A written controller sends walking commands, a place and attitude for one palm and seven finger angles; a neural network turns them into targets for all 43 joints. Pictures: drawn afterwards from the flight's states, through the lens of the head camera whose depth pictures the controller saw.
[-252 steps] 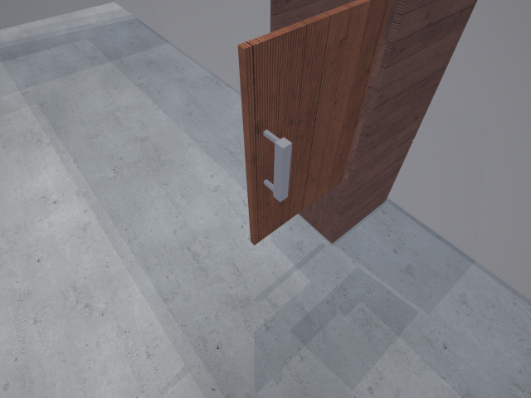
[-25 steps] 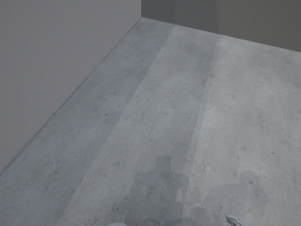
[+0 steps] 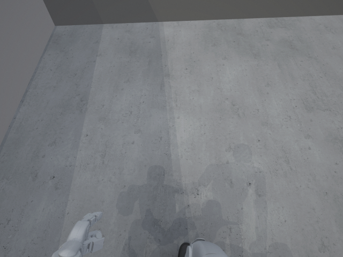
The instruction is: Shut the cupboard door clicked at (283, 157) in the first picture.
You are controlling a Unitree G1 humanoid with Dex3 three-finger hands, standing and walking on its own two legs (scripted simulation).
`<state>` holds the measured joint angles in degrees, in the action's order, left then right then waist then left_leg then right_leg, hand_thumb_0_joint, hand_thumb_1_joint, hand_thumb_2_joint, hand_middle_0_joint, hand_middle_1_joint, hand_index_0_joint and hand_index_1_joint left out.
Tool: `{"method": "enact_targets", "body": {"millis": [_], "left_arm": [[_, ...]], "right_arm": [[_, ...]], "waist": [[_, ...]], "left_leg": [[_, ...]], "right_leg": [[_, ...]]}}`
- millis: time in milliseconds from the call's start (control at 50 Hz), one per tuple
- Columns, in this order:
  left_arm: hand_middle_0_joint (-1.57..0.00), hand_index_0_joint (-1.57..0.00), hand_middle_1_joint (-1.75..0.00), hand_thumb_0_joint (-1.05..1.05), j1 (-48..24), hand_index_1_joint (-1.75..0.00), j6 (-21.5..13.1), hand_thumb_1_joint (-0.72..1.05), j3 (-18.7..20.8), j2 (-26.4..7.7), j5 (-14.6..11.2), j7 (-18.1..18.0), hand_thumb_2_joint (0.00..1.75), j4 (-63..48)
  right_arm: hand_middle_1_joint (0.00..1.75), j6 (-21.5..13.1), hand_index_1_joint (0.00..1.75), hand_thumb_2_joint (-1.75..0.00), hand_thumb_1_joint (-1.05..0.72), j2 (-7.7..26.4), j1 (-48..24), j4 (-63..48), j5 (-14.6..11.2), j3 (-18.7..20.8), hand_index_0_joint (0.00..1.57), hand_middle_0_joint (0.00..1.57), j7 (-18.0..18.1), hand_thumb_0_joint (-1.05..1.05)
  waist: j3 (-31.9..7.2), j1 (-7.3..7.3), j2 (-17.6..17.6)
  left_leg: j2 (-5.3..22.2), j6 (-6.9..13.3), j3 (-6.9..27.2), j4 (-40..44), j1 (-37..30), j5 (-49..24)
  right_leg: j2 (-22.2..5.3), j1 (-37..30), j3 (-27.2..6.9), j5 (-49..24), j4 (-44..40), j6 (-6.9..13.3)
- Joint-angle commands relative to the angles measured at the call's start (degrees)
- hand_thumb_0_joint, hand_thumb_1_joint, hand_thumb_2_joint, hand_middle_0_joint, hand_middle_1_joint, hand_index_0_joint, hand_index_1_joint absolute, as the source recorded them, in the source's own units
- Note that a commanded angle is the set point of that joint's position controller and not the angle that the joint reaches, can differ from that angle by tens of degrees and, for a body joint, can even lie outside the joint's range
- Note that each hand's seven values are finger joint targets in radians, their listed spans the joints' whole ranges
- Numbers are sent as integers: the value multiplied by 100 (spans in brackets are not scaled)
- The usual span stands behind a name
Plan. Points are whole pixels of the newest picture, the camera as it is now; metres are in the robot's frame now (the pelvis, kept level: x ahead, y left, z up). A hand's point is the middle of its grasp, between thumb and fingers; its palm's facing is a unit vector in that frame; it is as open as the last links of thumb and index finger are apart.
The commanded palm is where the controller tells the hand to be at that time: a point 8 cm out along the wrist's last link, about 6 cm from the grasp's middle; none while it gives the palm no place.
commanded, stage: walk around to get in front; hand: left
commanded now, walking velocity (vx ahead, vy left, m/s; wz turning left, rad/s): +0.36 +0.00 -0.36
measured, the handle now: out of the picture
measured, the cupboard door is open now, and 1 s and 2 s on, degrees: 91 91 91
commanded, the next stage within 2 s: walk to a spot facing it in 0.48 s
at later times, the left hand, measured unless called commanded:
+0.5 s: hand (125, 246) +0.16 +0.12 -0.14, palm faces +0.00 -0.98 -0.22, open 7.3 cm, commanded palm none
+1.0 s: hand (135, 128) +0.53 +0.13 -0.14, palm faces +0.08 -0.98 -0.20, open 7.3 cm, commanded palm none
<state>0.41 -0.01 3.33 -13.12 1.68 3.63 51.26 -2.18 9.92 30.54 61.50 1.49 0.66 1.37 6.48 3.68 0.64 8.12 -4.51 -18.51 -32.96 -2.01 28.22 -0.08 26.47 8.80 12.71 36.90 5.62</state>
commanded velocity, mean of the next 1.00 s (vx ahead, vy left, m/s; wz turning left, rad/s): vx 0.20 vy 0.00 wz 0.27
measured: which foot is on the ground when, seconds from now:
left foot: down 0.00-0.00, up 0.02-0.62, down 0.64-1.00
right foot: down 0.00-0.64, up 0.66-1.00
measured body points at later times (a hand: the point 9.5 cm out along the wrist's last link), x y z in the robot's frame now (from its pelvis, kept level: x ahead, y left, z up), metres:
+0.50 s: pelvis +0.22 -0.05 +0.02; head +0.25 -0.07 +0.47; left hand +0.17 +0.17 -0.12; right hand +0.31 -0.29 -0.13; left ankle +0.33 +0.07 -0.66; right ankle +0.09 -0.06 -0.71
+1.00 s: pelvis +0.42 -0.07 +0.03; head +0.47 -0.04 +0.47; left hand +0.53 +0.18 -0.12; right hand +0.39 -0.31 -0.11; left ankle +0.39 +0.00 -0.71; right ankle +0.46 -0.25 -0.64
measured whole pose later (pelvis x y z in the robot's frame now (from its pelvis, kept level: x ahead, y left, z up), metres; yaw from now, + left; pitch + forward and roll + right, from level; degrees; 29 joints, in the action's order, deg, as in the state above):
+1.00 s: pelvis +0.42 -0.07 +0.03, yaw +4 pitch +3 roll -2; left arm 4.2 1.0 3.8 -12.5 1.0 -1.1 54.1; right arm -1.0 8.6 20.4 61.4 0.6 1.8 1.6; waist 3.5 2.0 1.0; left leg -3.4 4.2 4.1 -25.8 13.7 14.9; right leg -3.6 34.4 -2.2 15.7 57.9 -5.9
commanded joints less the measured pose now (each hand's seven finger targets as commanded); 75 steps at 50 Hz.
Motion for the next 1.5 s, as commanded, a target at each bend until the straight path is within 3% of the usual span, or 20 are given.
{"method": "enact_targets", "body": {"millis": [0,40,120,240,440,560,580,600,620,640,660,680,760,1020,1100,1120,1140,1160,1260,1480], "left_arm": [[-20,-20,-30,0,2623,-30,-161,90,456,-1686,-171,-296,90,357],[-20,-20,-30,0,1457,-30,-144,90,281,-1069,-192,-342,90,79],[-20,-20,-30,0,1119,-30,-365,90,95,-499,-120,-354,90,114],[-20,-20,-30,0,2061,-30,-540,90,95,-223,-156,-387,90,637],[-20,-20,-30,0,3240,-30,-580,90,-80,-133,-72,-610,90,1261],[-20,-20,-30,0,3109,-30,-613,90,-75,-366,-75,-635,90,1422],[-20,-20,-30,0,2929,-30,-599,90,-81,-386,-111,-623,90,1399],[-20,-20,-30,0,2830,-30,-589,90,-97,-268,-182,-590,90,1322],[-20,-20,-30,0,2933,-30,-594,90,-190,131,-297,-563,90,1097],[-20,-20,-30,0,2629,-30,-492,90,-154,-94,-231,-610,90,882],[-20,-20,-30,0,2423,-30,-430,90,-122,63,-101,-619,90,744],[-20,-20,-30,0,2204,-30,-362,90,-93,117,-4,-533,90,707],[-20,-20,-30,0,2440,-30,-106,90,-26,278,0,-455,90,763],[-20,-20,-30,0,103,-30,12,90,24,-219,-123,-472,90,-285],[-20,-20,-30,0,617,-30,-102,90,64,-450,-154,-502,90,-269],[-20,-20,-30,0,979,-30,-161,90,139,-774,-136,-539,90,-165],[-20,-20,-30,0,1402,-30,-191,90,249,-1286,-81,-619,90,-92],[-20,-20,-30,0,1628,-30,-148,90,198,-1235,-75,-637,90,-65],[-20,-20,-30,0,968,-30,-123,90,14,-593,-120,-626,90,-251],[-20,-20,-30,0,1558,-30,-115,90,112,-833,-25,-582,90,-164]], "right_arm": [[30,-150,30,-90,-90,854,-978,-1012,-183,194,20,20,-33,0],[30,-83,30,-90,-90,759,-1191,-909,-98,281,20,20,-49,0],[30,177,30,-90,-90,469,-607,-478,7,253,20,20,-75,0],[30,151,30,-90,-90,355,-1220,-578,-25,282,20,20,-101,0],[30,113,30,-90,-90,385,-2943,-849,-103,236,20,20,-216,0],[30,-33,30,-90,-90,364,-1979,-451,-98,178,20,20,-82,0],[30,-35,30,-90,-90,511,-1247,-207,-82,215,20,20,-22,0],[30,-36,30,-90,-90,833,-437,-19,-3,302,20,20,29,0],[30,-51,30,-90,-90,1300,104,16,55,378,20,20,73,0],[30,57,30,-90,-90,1182,-274,-114,-99,331,20,20,34,0],[30,39,30,-90,-90,1204,-815,-254,-80,335,20,20,36,0],[30,-38,30,-90,-90,833,-1023,-296,-71,271,20,20,87,0],[30,-177,30,-90,-90,725,-1166,-320,-87,175,20,20,104,0],[30,141,30,-90,-90,1081,-584,-401,-19,417,20,20,80,0],[30,207,30,-90,-90,1127,-950,-603,-89,492,20,20,90,0],[30,178,30,-90,-90,968,-962,-669,-159,483,20,20,49,0],[30,147,30,-90,-90,627,-868,-813,-198,448,20,20,41,0],[30,205,30,-90,-90,894,-944,-892,-144,493,20,20,72,0],[30,502,30,-90,-90,684,-1640,-873,-86,398,20,20,-161,0],[30,542,30,-90,-90,695,-2710,-1329,-75,292,20,20,-297,0]], "waist": [[-2011,-1320,1118],[-695,-722,402],[-395,-99,414],[-759,-338,528],[-119,-650,511],[-578,-30,535],[-805,347,521],[-1249,668,207],[-2007,575,-1130],[-1600,233,-478],[-551,13,-481],[8,-142,-156],[-678,-618,-230],[-892,-107,-1053],[-1153,-408,-905],[-1511,-535,-189],[-1906,-666,1492],[-1943,-678,1257],[-773,-277,1079],[-811,-472,1068]], "left_leg": [[-356,226,1500,-5037,4249,578],[104,228,1774,-4675,3980,-696],[155,152,1784,-3490,3142,-1465],[-63,99,1706,-2630,4009,-1963],[-471,330,1410,-1899,4731,-1794],[-1358,862,679,-162,2321,-1524],[-1200,1037,921,201,1136,-2178],[-227,1566,2071,75,-366,-3481],[1673,2600,4614,455,-1269,-5413],[1774,2692,4990,1113,-221,-4983],[1674,2596,4688,1455,806,-4035],[1263,1963,4283,1663,1345,-3951],[414,1489,2644,1391,1772,-5544],[208,1336,3692,718,934,-5900],[-42,941,3781,39,1405,-5127],[-305,620,3438,-469,2467,-3766],[-1106,178,2414,-1925,3756,300],[-1005,106,2102,-3133,3628,1339],[-564,-27,1783,-3664,3614,-255],[-640,126,1216,-1445,3062,-572]], "right_leg": [[-2459,-4418,-4419,-252,-1940,1231],[-1978,-2387,-3301,524,-2413,731],[-1143,-1002,-1857,-481,-2740,56],[-819,-2532,-1597,-2712,-2441,-643],[-1186,-3727,-1644,-4888,-2196,-503],[-930,-3395,-1111,-7827,-684,-560],[-895,-2616,-975,-7277,254,-712],[-586,-1264,-730,-5283,1836,-872],[190,116,-599,871,4308,-904],[102,206,-1190,1724,4769,-573],[-149,550,-1168,1629,4584,-618],[-226,862,-1071,1146,4484,-717],[-320,157,-928,529,3437,-950],[18,191,-807,763,890,-1091],[-38,-1543,-974,-423,-1182,-944],[-756,-3103,-1497,-2119,-1374,-760],[-2518,-4376,-2969,-4630,-1109,-62],[-3151,-3723,-2873,-5449,-1056,534],[-1719,-2320,-782,-4809,-1384,-122],[-1909,-2703,-182,-4326,-1144,-15]]}}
